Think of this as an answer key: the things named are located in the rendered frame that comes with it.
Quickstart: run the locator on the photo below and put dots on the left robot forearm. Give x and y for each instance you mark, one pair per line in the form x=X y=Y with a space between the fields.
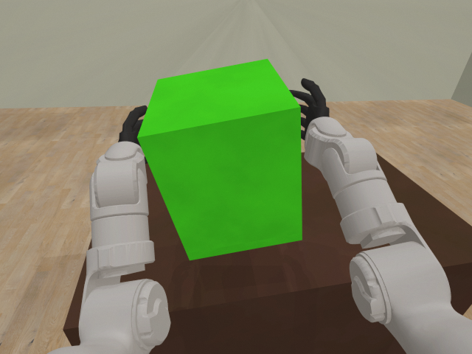
x=118 y=212

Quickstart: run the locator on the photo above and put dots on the left robot upper arm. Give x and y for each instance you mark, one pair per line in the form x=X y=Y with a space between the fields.
x=122 y=318

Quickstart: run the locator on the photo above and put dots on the right robot upper arm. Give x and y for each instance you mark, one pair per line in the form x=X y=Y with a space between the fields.
x=402 y=287

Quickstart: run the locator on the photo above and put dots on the right robot hand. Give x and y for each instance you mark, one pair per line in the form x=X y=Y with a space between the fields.
x=316 y=102

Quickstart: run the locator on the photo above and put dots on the pedestal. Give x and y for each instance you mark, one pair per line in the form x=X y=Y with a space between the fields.
x=290 y=298

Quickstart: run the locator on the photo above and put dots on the carton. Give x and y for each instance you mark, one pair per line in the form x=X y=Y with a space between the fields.
x=224 y=146

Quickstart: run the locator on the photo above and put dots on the left robot hand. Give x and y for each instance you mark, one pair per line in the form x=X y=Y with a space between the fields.
x=131 y=126

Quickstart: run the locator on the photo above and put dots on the right robot forearm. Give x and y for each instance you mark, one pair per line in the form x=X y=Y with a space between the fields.
x=370 y=214

